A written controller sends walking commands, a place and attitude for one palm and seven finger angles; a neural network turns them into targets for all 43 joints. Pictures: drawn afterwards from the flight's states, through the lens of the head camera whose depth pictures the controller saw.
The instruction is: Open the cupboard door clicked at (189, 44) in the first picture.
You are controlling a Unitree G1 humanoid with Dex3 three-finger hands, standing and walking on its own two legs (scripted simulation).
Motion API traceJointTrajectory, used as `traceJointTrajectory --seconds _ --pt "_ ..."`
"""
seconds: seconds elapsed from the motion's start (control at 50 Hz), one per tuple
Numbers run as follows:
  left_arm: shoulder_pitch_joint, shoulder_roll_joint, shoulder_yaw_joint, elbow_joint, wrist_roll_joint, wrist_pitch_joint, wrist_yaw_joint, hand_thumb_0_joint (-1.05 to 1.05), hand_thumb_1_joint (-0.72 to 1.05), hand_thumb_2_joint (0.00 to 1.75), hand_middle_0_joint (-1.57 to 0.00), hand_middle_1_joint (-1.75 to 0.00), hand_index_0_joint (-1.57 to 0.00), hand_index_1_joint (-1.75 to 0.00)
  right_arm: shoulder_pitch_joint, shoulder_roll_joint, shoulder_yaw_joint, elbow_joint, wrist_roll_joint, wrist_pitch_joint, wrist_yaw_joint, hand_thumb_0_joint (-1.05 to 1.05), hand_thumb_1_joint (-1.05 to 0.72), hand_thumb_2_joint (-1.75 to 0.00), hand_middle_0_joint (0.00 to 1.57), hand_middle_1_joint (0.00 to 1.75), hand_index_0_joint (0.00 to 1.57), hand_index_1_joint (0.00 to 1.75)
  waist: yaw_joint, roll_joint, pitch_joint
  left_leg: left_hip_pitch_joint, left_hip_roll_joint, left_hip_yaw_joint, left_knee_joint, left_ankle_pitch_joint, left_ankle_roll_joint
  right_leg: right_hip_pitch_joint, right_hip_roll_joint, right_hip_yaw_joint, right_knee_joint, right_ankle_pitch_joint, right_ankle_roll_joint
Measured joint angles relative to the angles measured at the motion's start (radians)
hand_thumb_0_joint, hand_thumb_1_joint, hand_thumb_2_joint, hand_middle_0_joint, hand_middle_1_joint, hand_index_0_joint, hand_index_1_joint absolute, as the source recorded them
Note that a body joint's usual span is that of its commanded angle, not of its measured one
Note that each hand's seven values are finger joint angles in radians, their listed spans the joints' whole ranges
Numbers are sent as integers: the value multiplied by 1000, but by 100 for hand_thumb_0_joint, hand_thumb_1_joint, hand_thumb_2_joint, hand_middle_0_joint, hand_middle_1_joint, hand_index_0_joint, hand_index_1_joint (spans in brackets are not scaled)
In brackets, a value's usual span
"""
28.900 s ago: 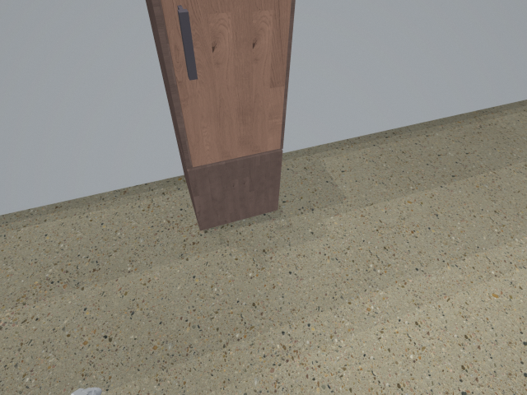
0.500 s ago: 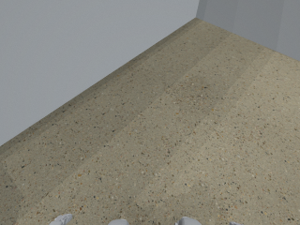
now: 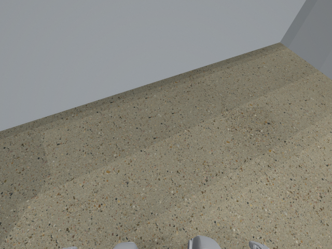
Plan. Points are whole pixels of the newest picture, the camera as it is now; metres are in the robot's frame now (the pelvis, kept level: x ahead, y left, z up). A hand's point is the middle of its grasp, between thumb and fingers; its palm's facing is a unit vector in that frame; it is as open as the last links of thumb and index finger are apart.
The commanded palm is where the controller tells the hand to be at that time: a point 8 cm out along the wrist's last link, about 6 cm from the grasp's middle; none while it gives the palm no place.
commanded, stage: turn to face it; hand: left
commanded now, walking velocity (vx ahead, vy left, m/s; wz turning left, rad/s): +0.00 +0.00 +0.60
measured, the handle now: out of the picture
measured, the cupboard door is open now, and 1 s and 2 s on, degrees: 42 42 42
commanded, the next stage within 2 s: take the last steps up to it in 1.92 s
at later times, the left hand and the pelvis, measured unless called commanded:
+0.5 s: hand out of the picture +0.03 +0.16 -0.15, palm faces +0.29 -0.92 -0.25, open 7.4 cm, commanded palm none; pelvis +0.00 -0.05 +0.01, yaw +19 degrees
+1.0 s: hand out of the picture -0.02 +0.18 -0.15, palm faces +0.58 -0.75 -0.31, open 7.4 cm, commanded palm none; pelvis +0.02 -0.06 +0.00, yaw +37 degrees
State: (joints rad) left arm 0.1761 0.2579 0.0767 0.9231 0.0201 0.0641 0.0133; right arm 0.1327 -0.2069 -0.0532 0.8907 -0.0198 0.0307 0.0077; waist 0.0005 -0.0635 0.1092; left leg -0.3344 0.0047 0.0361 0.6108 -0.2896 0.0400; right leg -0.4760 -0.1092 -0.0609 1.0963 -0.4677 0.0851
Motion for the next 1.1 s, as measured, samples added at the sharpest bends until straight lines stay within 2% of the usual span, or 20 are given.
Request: traceJointTrajectory --seconds 0.12,0.2,0.26,0.28,0.34,0.38,0.42,0.54,0.58,0.6,0.62,0.66,0.72,0.8,0.9,0.94,0.96,1.0,1.06,1.1 --pt "-28 6 6 -24 -1 -11 -6 1 91 90 -20 -30 -20 -30 40 0 1 24 -2 6 -4 1 -90 -90 20 30 20 30 -4 37 -16 24 -10 -65 -102 69 -6 6 33 41 -109 63 0" --pt "-47 1 2 -39 -5 -17 -3 0 91 90 -20 -30 -20 -30 60 -3 -8 33 -6 17 -2 1 -90 -90 20 30 20 30 -21 62 -23 9 -20 -115 -105 82 -22 78 63 46 -280 54 -11" --pt "-52 -6 -5 -54 -9 -32 -1 0 91 90 -20 -30 -20 -30 72 -10 -18 36 -2 28 -1 1 -90 -90 20 30 20 30 -30 79 -28 -20 -36 -154 -70 74 -43 173 87 35 -475 119 -25" --pt "-44 -3 -7 -64 -6 -42 0 0 91 90 -20 -30 -20 -30 80 -11 -21 34 2 33 0 1 -90 -90 20 30 20 30 -27 70 -40 -42 -52 -155 -40 59 -48 209 77 40 -561 134 -45" --pt "-42 -36 -17 -58 3 -52 11 0 91 90 -20 -30 -20 -30 61 -36 -37 44 4 48 4 1 -90 -90 20 30 20 30 -30 102 -14 -137 -56 -128 244 -148 -68 216 70 3 -538 143 -78" --pt "-29 -50 -24 -54 3 -52 15 0 91 90 -20 -30 -20 -30 48 -43 -40 48 4 55 10 1 -90 -90 20 30 20 30 -34 99 -1 -182 -43 -82 423 -164 -83 241 52 -20 -551 148 -79" --pt "-16 -57 -29 -47 4 -51 15 0 91 90 -20 -30 -20 -30 38 -42 -39 48 6 58 16 1 -91 -90 20 30 20 30 -39 82 6 -189 -22 -43 478 -155 -98 266 32 -43 -571 154 -77" --pt "13 -58 -34 -31 9 -57 5 0 91 90 -20 -30 -20 -30 0 -30 -23 39 12 54 26 1 -91 -90 20 30 20 30 -19 23 21 -77 15 31 214 -154 -104 289 -27 -117 -557 129 -60" --pt "27 -50 -30 -26 7 -56 1 0 91 90 -20 -30 -20 -30 -15 -30 -18 29 11 45 27 1 -91 -90 20 30 20 30 -12 10 22 -21 11 45 83 -95 -94 278 -47 -141 -511 101 -48" --pt "39 -45 -27 -26 3 -54 -1 0 91 90 -20 -30 -20 -30 -18 -35 -15 20 10 36 28 1 -91 -90 20 30 20 30 -9 10 15 12 12 48 7 -14 -80 260 -55 -151 -467 79 -40" --pt "47 -39 -24 -25 -1 -48 -4 0 91 90 -20 -30 -20 -30 -22 -40 -17 10 7 25 27 1 -91 -90 20 30 20 30 -10 12 8 12 13 38 -11 63 -50 224 -60 -146 -388 49 -28" --pt "38 -15 -14 -13 -2 -22 0 0 91 90 -20 -30 -20 -30 -35 -30 -15 1 4 9 19 1 -91 -90 20 30 20 30 0 -8 16 -15 -1 30 49 15 -18 138 -48 -69 -188 -58 -16" --pt "14 3 2 6 -2 3 3 1 91 90 -20 -30 -20 -30 -26 -21 -9 -9 -2 2 2 1 -91 -90 20 30 20 30 3 0 7 -16 -8 -5 29 -14 -17 41 -7 -3 -18 -41 -11" --pt "-9 9 9 -12 -1 -3 -6 1 91 90 -20 -30 -20 -30 -10 -19 -3 1 -5 6 -5 1 -90 -90 20 30 20 30 7 30 -2 2 -14 -55 -47 39 -27 11 22 30 -70 18 -10" --pt "-27 1 3 -43 -4 -20 -6 0 91 90 -20 -30 -20 -30 14 -17 -7 11 -7 21 -2 1 -90 -90 20 30 20 30 -7 72 -13 -5 -21 -129 -67 61 -50 89 63 35 -308 50 -20" --pt "-20 -1 -3 -61 -4 -36 -5 0 91 90 -20 -30 -20 -30 27 -17 -12 13 -1 29 1 1 -90 -90 20 30 20 30 -9 78 -26 -26 -34 -155 -35 49 -65 163 72 29 -479 115 -29" --pt "-16 -4 -3 -66 0 -48 -2 0 91 90 -20 -30 -20 -30 29 -19 -17 15 3 34 2 1 -90 -90 20 30 20 30 -4 78 -28 -47 -41 -156 13 -3 -67 173 67 22 -512 166 -62" --pt "-13 -24 -14 -66 5 -56 4 0 91 90 -20 -30 -20 -30 24 -33 -28 25 4 44 6 1 -90 -90 20 30 20 30 -9 98 -18 -111 -48 -142 216 -142 -70 180 58 -10 -489 155 -86" --pt "7 -50 -24 -60 5 -53 12 0 91 90 -20 -30 -20 -30 17 -43 -36 37 3 57 15 1 -90 -90 20 30 20 30 -17 97 -11 -178 -33 -82 476 -155 -86 223 36 -47 -524 144 -85" --pt "16 -59 -29 -51 5 -53 13 0 91 90 -20 -30 -20 -30 14 -40 -34 39 5 58 20 1 -91 -90 20 30 20 30 -24 78 -6 -175 -13 -42 492 -151 -99 250 17 -71 -556 153 -82"
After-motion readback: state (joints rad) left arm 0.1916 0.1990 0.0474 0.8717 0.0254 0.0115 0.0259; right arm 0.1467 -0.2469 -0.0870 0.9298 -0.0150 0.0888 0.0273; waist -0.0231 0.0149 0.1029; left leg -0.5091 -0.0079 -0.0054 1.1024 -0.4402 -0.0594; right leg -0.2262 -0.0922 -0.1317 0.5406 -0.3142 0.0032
